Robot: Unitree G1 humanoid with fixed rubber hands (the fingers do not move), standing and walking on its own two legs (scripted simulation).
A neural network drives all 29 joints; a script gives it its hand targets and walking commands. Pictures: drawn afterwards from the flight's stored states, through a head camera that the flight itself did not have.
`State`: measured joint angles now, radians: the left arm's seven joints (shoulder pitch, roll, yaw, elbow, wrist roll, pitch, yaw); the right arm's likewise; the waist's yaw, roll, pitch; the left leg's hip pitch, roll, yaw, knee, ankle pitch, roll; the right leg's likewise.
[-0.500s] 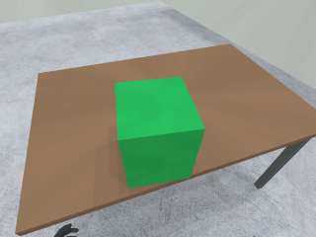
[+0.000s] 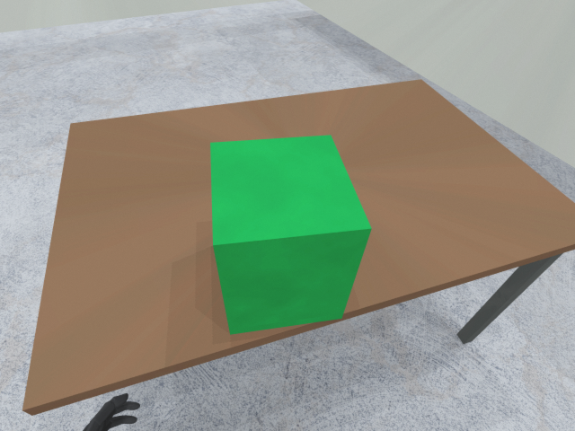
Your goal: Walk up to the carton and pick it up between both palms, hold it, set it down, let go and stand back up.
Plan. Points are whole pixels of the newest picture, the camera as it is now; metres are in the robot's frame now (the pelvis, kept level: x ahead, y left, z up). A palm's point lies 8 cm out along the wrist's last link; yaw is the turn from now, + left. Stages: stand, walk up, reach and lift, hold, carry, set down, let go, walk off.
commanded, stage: walk up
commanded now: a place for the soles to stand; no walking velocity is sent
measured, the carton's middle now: (279, 235) +0.43 +0.02 +0.02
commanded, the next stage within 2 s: reach and lift in 1.94 s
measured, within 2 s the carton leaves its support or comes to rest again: neither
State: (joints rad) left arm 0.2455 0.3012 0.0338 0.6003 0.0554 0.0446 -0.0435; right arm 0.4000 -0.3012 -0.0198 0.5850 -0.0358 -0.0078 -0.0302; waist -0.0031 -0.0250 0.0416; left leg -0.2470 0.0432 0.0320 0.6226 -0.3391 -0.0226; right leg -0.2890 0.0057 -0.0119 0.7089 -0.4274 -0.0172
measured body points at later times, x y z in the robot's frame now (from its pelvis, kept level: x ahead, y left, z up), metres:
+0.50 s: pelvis +0.00 -0.06 +0.00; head +0.02 -0.05 +0.45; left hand +0.03 +0.22 -0.12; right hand +0.16 -0.29 -0.10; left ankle +0.00 +0.06 -0.73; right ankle +0.03 -0.13 -0.72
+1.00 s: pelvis +0.01 -0.05 +0.00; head +0.02 -0.04 +0.45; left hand +0.04 +0.24 -0.11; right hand +0.19 -0.27 -0.09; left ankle +0.00 +0.06 -0.72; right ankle +0.03 -0.13 -0.72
